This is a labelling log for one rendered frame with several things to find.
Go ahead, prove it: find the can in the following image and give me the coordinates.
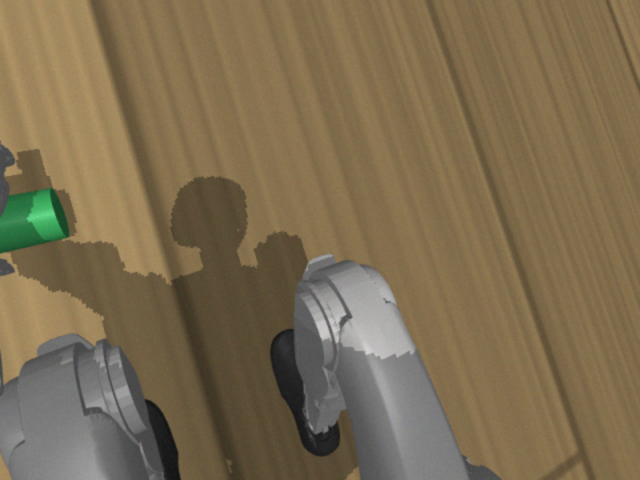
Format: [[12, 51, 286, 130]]
[[0, 188, 69, 253]]

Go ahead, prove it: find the left robot foot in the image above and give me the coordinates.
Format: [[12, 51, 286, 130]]
[[145, 399, 181, 480]]

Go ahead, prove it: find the right robot foot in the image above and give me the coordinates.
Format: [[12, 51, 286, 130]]
[[270, 329, 340, 457]]

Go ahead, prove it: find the right robot hand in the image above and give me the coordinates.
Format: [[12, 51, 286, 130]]
[[462, 455, 502, 480]]

